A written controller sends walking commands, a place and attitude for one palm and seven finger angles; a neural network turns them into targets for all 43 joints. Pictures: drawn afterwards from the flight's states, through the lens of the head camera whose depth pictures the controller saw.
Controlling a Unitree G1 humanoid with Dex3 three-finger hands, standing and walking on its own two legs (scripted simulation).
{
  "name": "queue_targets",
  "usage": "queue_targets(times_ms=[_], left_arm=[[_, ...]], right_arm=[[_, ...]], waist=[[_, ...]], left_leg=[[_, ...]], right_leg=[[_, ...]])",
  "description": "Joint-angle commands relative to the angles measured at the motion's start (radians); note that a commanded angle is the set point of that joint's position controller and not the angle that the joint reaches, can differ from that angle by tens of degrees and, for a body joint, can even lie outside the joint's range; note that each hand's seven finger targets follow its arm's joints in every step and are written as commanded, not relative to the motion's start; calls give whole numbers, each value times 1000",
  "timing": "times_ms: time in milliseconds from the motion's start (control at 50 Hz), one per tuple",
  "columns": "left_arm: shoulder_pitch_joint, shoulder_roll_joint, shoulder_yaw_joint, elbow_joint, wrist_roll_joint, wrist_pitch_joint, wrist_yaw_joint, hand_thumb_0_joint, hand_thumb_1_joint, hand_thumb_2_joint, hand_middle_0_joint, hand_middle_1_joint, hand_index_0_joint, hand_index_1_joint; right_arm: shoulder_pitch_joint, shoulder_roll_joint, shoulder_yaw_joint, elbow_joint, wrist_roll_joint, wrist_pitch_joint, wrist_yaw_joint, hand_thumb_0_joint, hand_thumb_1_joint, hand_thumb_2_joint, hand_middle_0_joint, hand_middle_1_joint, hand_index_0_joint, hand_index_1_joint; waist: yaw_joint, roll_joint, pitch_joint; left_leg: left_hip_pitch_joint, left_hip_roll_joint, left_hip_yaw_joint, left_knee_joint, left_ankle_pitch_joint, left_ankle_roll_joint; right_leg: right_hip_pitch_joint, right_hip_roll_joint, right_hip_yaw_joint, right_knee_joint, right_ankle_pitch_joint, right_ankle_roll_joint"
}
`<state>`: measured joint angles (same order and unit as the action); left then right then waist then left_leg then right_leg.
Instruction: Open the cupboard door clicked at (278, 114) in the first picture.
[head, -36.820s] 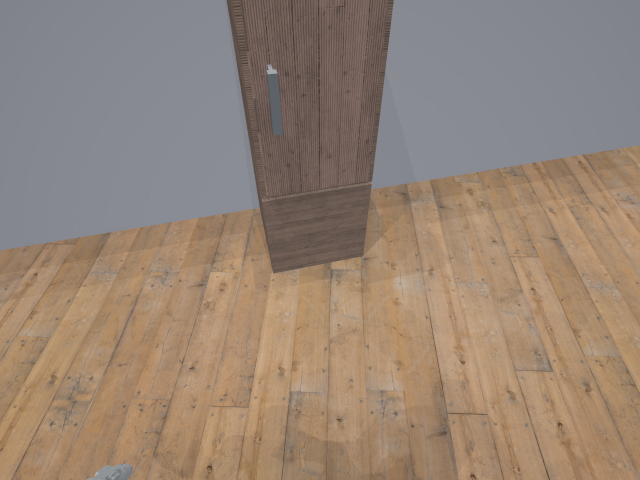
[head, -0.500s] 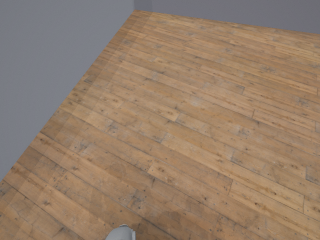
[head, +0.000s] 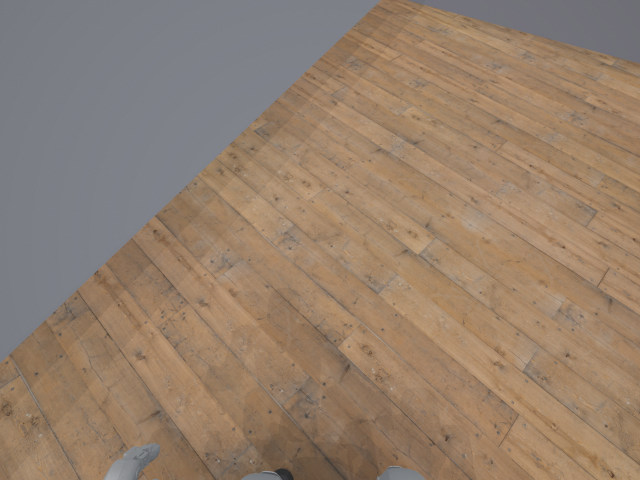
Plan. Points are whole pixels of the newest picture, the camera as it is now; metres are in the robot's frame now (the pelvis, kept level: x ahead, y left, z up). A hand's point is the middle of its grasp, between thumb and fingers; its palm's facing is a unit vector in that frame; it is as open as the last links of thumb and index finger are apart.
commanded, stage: turn to face it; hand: left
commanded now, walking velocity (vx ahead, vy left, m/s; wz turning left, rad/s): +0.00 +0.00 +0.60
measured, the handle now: out of the picture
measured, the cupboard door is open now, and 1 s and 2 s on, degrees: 52 52 52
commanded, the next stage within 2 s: none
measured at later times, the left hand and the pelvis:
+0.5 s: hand out of the picture -0.02 +0.14 -0.17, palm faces +0.35 -0.90 -0.26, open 7.3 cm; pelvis +0.02 -0.06 -0.01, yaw +20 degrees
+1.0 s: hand out of the picture +0.02 +0.13 -0.15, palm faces +0.57 -0.77 -0.30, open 7.3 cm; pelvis +0.06 -0.09 -0.01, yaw +37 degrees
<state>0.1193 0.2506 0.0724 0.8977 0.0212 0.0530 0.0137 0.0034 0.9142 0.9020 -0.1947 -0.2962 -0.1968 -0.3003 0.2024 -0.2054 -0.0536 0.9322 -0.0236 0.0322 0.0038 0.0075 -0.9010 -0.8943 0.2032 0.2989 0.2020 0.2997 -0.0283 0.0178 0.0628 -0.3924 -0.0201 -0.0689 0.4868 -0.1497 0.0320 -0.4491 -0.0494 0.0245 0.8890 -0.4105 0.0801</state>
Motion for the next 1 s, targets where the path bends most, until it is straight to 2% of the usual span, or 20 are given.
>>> queue_targets(times_ms=[0,40,60,80,100,120,160,200,360,440,480,500,520,540,620,780,840,880,900,980], left_arm=[[34,64,6,-82,-11,-30,3,0,900,900,-200,-300,-200,-300],[126,88,15,-61,-14,-39,8,0,900,900,-200,-300,-200,-300],[181,143,28,-54,-6,-50,15,0,900,900,-200,-300,-200,-300],[184,242,47,-58,10,-57,22,0,900,900,-200,-300,-200,-300],[131,241,31,-76,5,-55,26,0,900,900,-200,-300,-200,-300],[63,196,14,-93,2,-56,24,0,900,900,-200,-300,-200,-300],[10,123,3,-100,-6,-62,25,0,900,900,-200,-300,-200,-300],[70,105,-4,-84,-8,-69,22,0,900,900,-200,-300,-200,-300],[217,158,16,-39,4,-67,21,0,900,900,-200,-300,-200,-300],[177,185,25,-47,3,-65,14,0,900,900,-200,-300,-200,-300],[135,180,23,-61,-10,-64,8,0,900,900,-200,-300,-200,-300],[106,105,9,-103,-18,-59,-1,0,900,900,-200,-300,-200,-300],[46,100,-1,-140,-13,-44,6,0,900,900,-200,-300,-200,-300],[39,119,5,-152,-8,-33,14,0,900,900,-200,-300,-200,-300],[64,114,16,-86,0,-10,-3,0,900,900,-200,-300,-200,-300],[57,81,10,-110,-4,-25,-8,0,900,900,-200,-300,-200,-300],[146,102,20,-92,-7,-45,-2,0,900,900,-200,-300,-200,-300],[196,260,49,-91,15,-63,15,0,900,900,-200,-300,-200,-300],[182,244,35,-95,5,-61,20,0,900,900,-200,-300,-200,-300],[28,117,3,-126,-2,-58,19,0,900,900,-200,-300,-200,-300]], right_arm=[[20,-235,-73,-69,-2,-9,-13,0,-900,-900,200,300,200,300],[-31,-220,-74,-89,7,-3,-13,0,-900,-900,200,300,200,300],[-47,-179,-71,-103,17,-1,-8,0,-900,-900,200,300,200,300],[-44,-102,-61,-124,22,-4,-4,0,-900,-900,200,300,200,300],[-63,-155,-65,-125,7,-5,1,0,-900,-900,200,300,200,300],[-30,-151,-63,-119,4,1,9,0,-900,-900,200,300,200,300],[-7,-132,-64,-69,5,21,15,0,-900,-900,200,300,200,300],[-45,-120,-51,-81,8,21,21,0,-900,-900,200,300,200,300],[-180,-92,-20,-110,14,17,27,0,-900,-900,200,300,200,300],[-129,-115,-21,-113,13,7,20,0,-900,-900,200,300,200,300],[22,-182,-42,-78,5,-4,17,0,-900,-900,200,300,200,300],[106,-307,-74,-65,-4,-15,11,0,-900,-900,200,300,200,300],[156,-350,-78,-51,10,-8,1,0,-900,-900,200,300,200,300],[115,-341,-74,-59,8,-5,-1,0,-900,-900,200,300,200,300],[-93,-249,-44,-116,1,-11,-18,0,-900,-900,200,300,200,300],[-76,-258,-66,-118,-3,-5,-7,0,-900,-900,200,300,200,300],[-103,-230,-69,-131,8,-1,-7,0,-900,-900,200,300,200,300],[-111,-115,-52,-169,19,-6,1,0,-900,-900,200,300,200,300],[-115,-165,-57,-163,10,-1,4,0,-900,-900,200,300,200,300],[-59,-130,-52,-99,6,24,23,0,-900,-900,200,300,200,300]], waist=[[4,177,-150],[53,148,-163],[80,16,-178],[87,-310,-143],[72,-297,-100],[23,-203,-73],[-15,-246,-64],[8,-258,-50],[77,-230,-91],[35,-241,-111],[-55,-118,-196],[-97,198,-241],[-102,208,-253],[-75,90,-210],[19,167,-28],[19,154,-96],[68,106,-126],[105,-358,-131],[93,-268,-119],[4,-279,-52]], left_leg=[[126,203,-320,-139,69,114],[26,155,-304,-77,35,76],[-105,90,-245,29,-82,22],[-295,-67,-10,295,-350,-78],[-271,-25,5,536,-462,-75],[-248,3,-14,654,-393,-72],[-254,38,25,747,-280,-101],[-270,40,72,702,-253,-116],[-140,30,177,336,-276,-104],[42,-1,214,153,-212,-64],[348,59,146,-23,95,-19],[540,363,-254,-52,497,132],[526,476,-388,-47,783,252],[434,480,-293,-63,560,259],[117,266,-173,-171,112,129],[93,208,-233,-132,-12,114],[-9,148,-222,-6,35,61],[-267,-70,47,440,-451,-79],[-233,0,-7,644,-478,-66],[-217,55,57,745,-272,-102]], right_leg=[[102,62,-34,-175,-18,-15],[285,63,-39,-402,111,-27],[436,-45,67,-569,116,-57],[488,-351,374,-686,95,-163],[321,-461,393,-667,251,-224],[263,-398,273,-631,322,-240],[288,-274,95,-561,543,-187],[375,-232,-21,-507,801,-163],[513,-278,-82,-418,980,-174],[427,-294,-130,-318,985,-158],[244,-258,-195,-73,765,-84],[-73,-95,-216,188,-11,-2],[-175,-52,-81,330,-264,2],[-167,-84,-18,351,-239,-6],[-81,-67,-9,271,-24,3],[94,27,-62,-114,-5,-6],[322,31,-63,-413,159,-17],[455,-421,389,-644,267,-176],[336,-462,353,-616,349,-238],[289,-258,1,-550,524,-177]])
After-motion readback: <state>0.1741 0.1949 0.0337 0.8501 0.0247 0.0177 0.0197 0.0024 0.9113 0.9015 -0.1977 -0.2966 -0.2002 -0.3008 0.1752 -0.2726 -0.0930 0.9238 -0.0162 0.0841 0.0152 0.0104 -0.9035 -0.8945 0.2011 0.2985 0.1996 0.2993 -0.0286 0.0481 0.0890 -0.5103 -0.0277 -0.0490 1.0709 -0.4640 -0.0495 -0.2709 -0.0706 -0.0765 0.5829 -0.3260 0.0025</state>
